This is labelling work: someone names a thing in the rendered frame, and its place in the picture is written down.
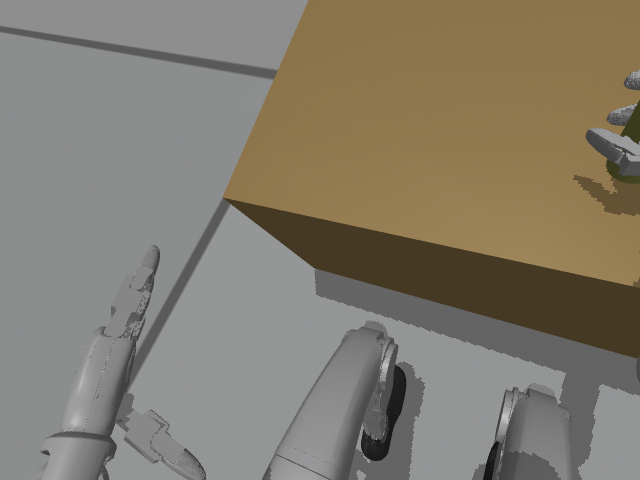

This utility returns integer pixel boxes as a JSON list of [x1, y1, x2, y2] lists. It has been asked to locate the left robot foot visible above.
[[361, 365, 406, 461]]

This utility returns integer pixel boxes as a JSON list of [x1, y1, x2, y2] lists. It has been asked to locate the left robot arm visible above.
[[28, 432, 117, 480]]

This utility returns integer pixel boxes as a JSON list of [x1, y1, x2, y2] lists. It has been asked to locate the bottle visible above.
[[606, 100, 640, 184]]

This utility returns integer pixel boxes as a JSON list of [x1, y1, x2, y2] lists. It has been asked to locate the left robot hand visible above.
[[60, 245, 206, 480]]

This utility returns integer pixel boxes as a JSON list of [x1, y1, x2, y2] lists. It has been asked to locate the right robot hand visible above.
[[586, 70, 640, 176]]

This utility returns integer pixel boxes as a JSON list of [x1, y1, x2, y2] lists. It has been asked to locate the right robot foot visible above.
[[483, 441, 499, 480]]

